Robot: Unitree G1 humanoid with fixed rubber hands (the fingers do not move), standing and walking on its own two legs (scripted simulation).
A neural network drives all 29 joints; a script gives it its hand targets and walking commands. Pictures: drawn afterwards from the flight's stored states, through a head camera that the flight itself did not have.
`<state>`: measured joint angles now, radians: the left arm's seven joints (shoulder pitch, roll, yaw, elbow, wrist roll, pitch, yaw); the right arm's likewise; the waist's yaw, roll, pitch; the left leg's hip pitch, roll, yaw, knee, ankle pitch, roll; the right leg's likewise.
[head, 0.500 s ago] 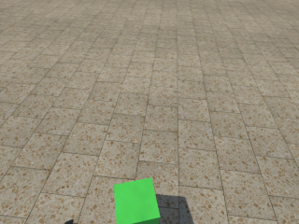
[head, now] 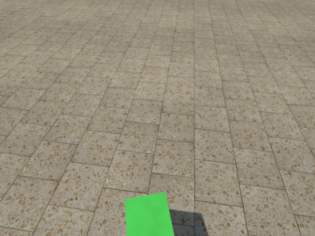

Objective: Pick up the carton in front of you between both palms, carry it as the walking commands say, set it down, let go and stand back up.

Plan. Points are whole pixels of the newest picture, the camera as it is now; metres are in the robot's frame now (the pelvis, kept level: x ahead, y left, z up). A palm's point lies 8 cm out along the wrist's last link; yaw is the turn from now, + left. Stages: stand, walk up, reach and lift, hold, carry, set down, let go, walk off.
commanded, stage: stand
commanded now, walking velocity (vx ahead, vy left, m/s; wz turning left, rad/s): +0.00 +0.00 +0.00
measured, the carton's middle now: (148, 223) +0.33 +0.07 -0.63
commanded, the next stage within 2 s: none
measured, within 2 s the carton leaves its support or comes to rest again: neither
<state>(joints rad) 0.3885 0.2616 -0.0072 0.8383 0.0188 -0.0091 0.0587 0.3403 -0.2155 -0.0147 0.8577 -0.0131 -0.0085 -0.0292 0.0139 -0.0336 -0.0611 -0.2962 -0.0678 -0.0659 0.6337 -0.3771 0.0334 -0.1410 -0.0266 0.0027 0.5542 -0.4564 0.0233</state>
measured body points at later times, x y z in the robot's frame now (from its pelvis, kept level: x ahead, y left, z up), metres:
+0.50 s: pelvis -0.02 +0.00 +0.01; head -0.02 +0.01 +0.46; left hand -0.07 +0.23 -0.15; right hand -0.04 -0.24 -0.14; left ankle -0.03 +0.10 -0.72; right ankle -0.10 -0.13 -0.72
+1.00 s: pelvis -0.04 -0.02 +0.01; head -0.04 -0.01 +0.46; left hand -0.11 +0.19 -0.15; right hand -0.07 -0.23 -0.15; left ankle -0.03 +0.10 -0.72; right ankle -0.10 -0.13 -0.72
